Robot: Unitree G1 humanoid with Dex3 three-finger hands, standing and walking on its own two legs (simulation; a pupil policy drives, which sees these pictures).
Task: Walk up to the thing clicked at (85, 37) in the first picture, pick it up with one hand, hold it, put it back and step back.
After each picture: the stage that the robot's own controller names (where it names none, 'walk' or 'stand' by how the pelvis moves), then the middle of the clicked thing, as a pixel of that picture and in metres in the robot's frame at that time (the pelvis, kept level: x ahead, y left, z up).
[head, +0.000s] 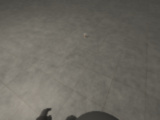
stand; (85, 35) +2.09 +0.16 -0.72
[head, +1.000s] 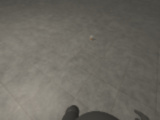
walk; (91, 38) +1.95 +0.10 -0.70
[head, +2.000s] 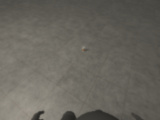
walk; (83, 49) +1.44 +0.13 -0.71
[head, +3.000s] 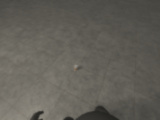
walk; (75, 67) +0.91 +0.18 -0.72
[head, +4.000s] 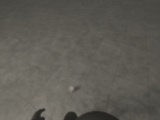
walk; (71, 89) +0.50 +0.24 -0.69
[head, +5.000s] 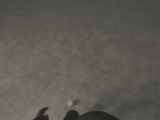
stand; (70, 104) +0.30 +0.22 -0.70
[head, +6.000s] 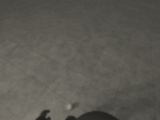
stand; (69, 107) +0.28 +0.22 -0.72
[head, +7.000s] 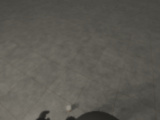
stand; (68, 108) +0.27 +0.23 -0.73
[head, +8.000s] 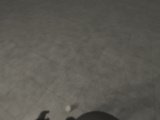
stand; (68, 109) +0.26 +0.23 -0.73
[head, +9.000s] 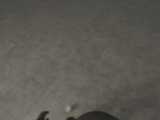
stand; (68, 109) +0.25 +0.23 -0.73
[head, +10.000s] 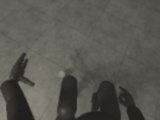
go down; (62, 74) +0.34 +0.24 -0.39
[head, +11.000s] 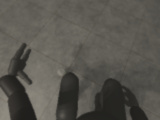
go down; (62, 72) +0.34 +0.25 -0.31
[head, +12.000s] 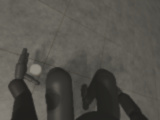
close in; (35, 70) +0.32 +0.28 -0.22
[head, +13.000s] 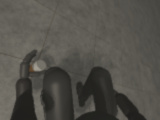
close; (35, 68) +0.34 +0.25 -0.21
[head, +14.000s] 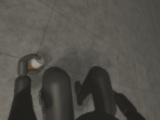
lift; (33, 65) +0.35 +0.25 -0.22
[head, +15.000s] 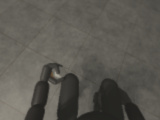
lift; (56, 75) +0.29 +0.24 -0.07
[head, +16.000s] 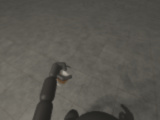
hold; (64, 76) +0.31 +0.17 +0.05
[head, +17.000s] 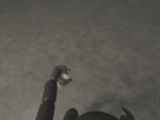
hold; (65, 79) +0.31 +0.17 +0.01
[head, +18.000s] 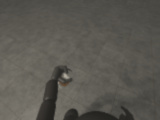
hold; (65, 79) +0.31 +0.17 +0.01
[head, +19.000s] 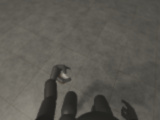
crouch; (64, 77) +0.32 +0.17 -0.06
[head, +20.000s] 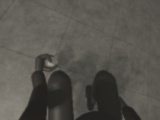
lower; (49, 65) +0.37 +0.22 -0.17
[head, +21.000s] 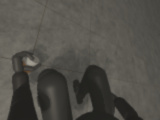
lower; (29, 65) +0.37 +0.25 -0.22
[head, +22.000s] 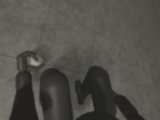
lower; (32, 64) +0.36 +0.25 -0.22
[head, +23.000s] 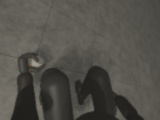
lower; (33, 65) +0.35 +0.25 -0.22
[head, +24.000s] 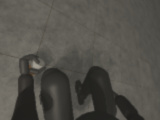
lower; (34, 67) +0.34 +0.24 -0.22
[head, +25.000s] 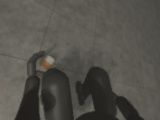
withdraw; (46, 64) +0.38 +0.18 -0.25
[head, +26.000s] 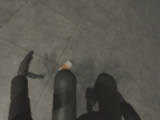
stand; (65, 67) +0.38 +0.14 -0.28
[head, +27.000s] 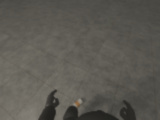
stand; (77, 103) +0.30 +0.08 -0.66
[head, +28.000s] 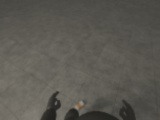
stand; (79, 105) +0.32 +0.08 -0.69
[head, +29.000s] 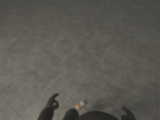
stand; (79, 105) +0.31 +0.08 -0.70
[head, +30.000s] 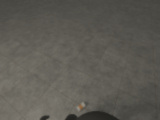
stand; (81, 106) +0.32 +0.07 -0.74
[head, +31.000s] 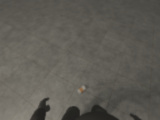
walk; (81, 89) +0.40 +0.05 -0.73
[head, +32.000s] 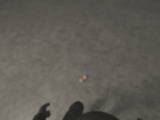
walk; (82, 79) +0.62 +0.11 -0.72
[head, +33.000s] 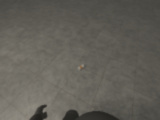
stand; (80, 67) +0.93 +0.14 -0.72
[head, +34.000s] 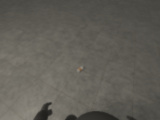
stand; (80, 69) +0.92 +0.15 -0.74
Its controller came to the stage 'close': yes
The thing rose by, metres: 0.72
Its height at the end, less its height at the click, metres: -0.02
